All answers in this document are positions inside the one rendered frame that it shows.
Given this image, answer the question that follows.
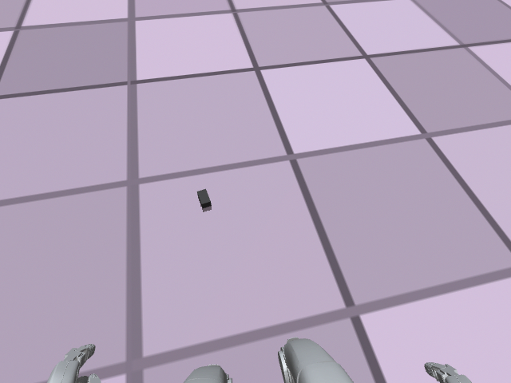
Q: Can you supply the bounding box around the small box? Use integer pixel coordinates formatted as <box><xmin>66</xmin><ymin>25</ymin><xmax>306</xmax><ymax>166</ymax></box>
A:
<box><xmin>197</xmin><ymin>189</ymin><xmax>212</xmax><ymax>208</ymax></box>

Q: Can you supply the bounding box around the left robot hand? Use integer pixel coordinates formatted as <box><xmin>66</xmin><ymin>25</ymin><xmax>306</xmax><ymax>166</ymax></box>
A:
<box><xmin>47</xmin><ymin>344</ymin><xmax>101</xmax><ymax>383</ymax></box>

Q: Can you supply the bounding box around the right robot hand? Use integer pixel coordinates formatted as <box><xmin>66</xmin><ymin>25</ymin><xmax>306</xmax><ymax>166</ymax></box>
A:
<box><xmin>424</xmin><ymin>362</ymin><xmax>472</xmax><ymax>383</ymax></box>

